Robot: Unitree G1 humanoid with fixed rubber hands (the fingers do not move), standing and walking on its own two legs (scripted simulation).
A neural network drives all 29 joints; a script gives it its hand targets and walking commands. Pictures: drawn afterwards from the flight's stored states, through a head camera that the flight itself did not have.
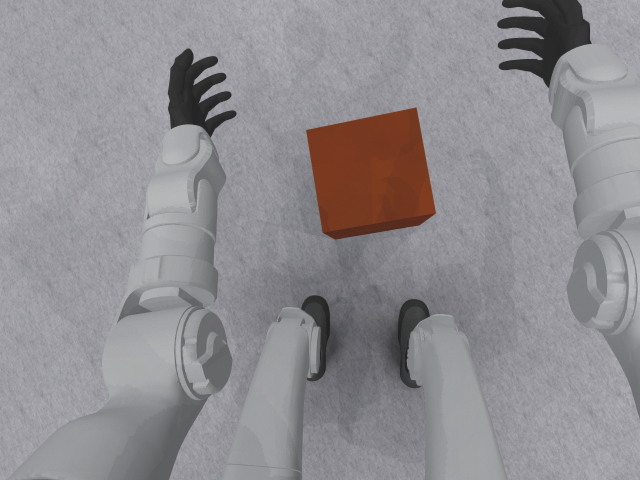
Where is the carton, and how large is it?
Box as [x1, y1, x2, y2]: [306, 107, 435, 238]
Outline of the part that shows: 416,107 306,130 322,231 333,238 340,238 420,224 435,213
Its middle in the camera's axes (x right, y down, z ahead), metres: +0.11 -0.12 +0.85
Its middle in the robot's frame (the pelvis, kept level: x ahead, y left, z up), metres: +0.51 +0.01 -0.51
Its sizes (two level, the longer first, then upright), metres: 0.210 0.200 0.250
